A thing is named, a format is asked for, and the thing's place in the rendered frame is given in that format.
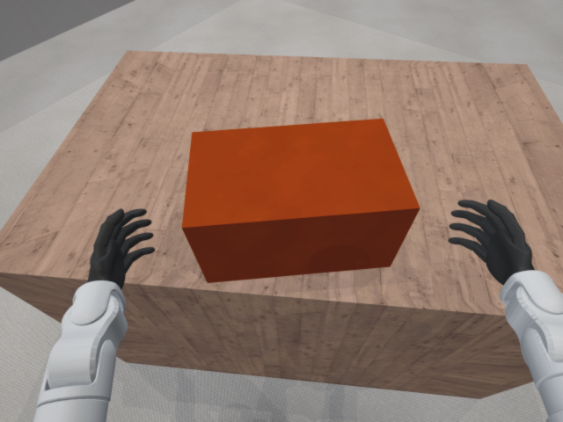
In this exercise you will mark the left robot hand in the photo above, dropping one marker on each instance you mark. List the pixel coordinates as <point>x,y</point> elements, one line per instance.
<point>110,259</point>

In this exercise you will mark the pedestal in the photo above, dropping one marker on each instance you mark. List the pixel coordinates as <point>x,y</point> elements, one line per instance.
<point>431,323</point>

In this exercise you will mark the right robot forearm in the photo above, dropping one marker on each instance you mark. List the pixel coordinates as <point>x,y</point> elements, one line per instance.
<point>534,309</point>

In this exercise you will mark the left robot forearm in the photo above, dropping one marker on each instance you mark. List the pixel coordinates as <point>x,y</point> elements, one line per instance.
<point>78,380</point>

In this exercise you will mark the right robot hand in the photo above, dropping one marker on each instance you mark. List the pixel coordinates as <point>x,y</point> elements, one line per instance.
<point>503,247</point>

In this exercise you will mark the carton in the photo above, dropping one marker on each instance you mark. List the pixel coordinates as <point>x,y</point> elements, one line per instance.
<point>267,202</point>

